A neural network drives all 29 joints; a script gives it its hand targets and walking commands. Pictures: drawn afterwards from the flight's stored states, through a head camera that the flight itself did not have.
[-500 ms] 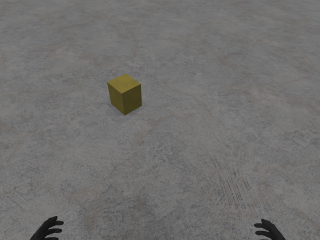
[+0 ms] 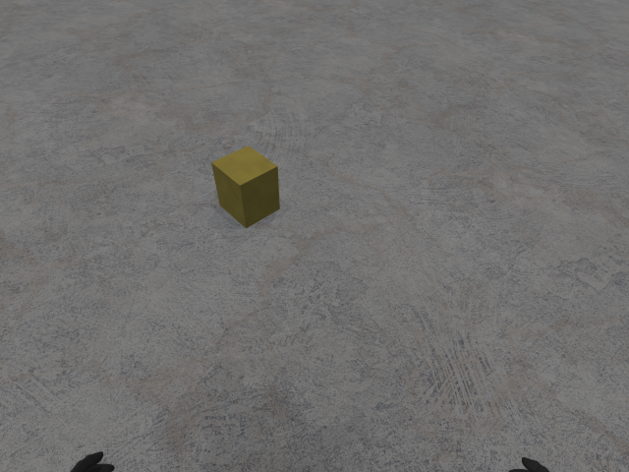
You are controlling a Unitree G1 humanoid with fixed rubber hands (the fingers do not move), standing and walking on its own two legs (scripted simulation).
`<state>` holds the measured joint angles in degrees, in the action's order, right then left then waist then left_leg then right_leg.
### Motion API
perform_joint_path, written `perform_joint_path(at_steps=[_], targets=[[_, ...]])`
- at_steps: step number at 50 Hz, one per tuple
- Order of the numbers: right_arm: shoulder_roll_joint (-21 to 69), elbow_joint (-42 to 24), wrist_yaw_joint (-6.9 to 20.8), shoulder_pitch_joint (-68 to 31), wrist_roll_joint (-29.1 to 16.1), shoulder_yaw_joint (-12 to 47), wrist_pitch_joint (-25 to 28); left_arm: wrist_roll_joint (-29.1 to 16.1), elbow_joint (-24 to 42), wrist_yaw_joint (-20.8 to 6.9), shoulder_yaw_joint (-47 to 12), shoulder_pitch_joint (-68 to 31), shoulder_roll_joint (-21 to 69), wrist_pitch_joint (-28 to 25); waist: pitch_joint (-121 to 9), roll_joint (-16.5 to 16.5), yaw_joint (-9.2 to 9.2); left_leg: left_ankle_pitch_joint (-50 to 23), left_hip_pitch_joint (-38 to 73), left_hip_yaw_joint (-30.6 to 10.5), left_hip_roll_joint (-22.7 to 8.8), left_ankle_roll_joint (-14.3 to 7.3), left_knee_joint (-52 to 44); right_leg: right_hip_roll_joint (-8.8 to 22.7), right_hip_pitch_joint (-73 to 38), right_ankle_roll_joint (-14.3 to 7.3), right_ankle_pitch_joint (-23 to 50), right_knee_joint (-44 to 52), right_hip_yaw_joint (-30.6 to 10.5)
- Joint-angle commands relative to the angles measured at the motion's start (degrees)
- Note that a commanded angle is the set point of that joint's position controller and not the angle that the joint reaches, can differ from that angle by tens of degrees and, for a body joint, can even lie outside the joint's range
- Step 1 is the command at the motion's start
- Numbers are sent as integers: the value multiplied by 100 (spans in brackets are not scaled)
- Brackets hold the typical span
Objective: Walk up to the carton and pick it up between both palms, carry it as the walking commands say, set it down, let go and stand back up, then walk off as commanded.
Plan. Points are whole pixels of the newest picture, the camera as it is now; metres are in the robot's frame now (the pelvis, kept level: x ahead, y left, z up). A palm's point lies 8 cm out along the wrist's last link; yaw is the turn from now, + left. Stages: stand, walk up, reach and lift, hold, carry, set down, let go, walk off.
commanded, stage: stand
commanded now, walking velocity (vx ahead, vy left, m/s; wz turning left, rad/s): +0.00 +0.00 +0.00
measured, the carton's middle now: (247, 186) +1.43 +0.30 -0.65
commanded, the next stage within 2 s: walk up in 0.82 s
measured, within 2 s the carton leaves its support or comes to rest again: neither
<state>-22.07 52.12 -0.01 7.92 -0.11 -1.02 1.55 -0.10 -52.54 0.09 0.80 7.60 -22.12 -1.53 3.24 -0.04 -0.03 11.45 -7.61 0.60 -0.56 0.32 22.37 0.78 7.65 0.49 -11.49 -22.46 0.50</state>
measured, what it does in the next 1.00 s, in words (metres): stands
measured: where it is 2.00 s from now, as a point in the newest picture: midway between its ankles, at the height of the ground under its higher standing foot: outside the picture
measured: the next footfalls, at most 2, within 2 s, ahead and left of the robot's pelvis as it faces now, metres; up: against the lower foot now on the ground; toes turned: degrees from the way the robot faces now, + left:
right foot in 1.62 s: +0.14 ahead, -0.11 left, +0.00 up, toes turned -5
left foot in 1.90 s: +0.15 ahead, +0.14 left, +0.00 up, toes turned +6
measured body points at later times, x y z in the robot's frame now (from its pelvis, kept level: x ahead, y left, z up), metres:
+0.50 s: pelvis +0.00 +0.00 +0.00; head +0.01 +0.00 +0.45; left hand +0.11 +0.31 -0.11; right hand +0.11 -0.31 -0.11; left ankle +0.01 +0.12 -0.74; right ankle +0.01 -0.12 -0.74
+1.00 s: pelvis +0.01 +0.00 +0.00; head +0.01 +0.00 +0.45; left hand +0.11 +0.31 -0.11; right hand +0.11 -0.32 -0.11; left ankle +0.01 +0.12 -0.74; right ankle +0.01 -0.13 -0.74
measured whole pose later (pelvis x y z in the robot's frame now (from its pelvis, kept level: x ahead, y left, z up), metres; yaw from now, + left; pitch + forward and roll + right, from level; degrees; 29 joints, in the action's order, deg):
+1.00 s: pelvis +0.01 +0.00 +0.00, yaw +0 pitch -3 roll +0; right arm -21.9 57.5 -0.8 8.0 -0.2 -1.4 1.5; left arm -0.2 -57.7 0.8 1.4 7.7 -21.8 -1.4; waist 2.9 0.0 0.0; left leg 10.3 -6.0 0.6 -0.8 0.5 19.0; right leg 0.8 6.0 0.6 -10.3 -19.0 0.6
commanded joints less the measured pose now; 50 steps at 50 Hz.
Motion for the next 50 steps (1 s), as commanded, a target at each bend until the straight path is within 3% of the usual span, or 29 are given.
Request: perform_joint_path(at_steps=[1,50], targets=[[-950,-209,-33,-204,-4,-205,67,-6,207,33,205,-219,-951,-67,-269,3,1,-414,-32,-541,-669,-160,-467,653,11,-166,408,458,-535],[-947,299,-109,-106,-11,-219,52,-14,-271,98,245,-114,-929,-44,-272,1,3,-713,122,-505,-731,-142,-654,713,-151,-149,689,661,-499]])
